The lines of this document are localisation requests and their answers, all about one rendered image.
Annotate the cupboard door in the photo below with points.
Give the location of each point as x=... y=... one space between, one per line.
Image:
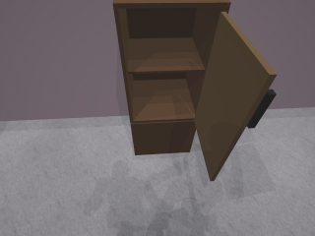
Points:
x=236 y=80

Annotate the handle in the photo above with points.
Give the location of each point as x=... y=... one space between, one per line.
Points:
x=261 y=109

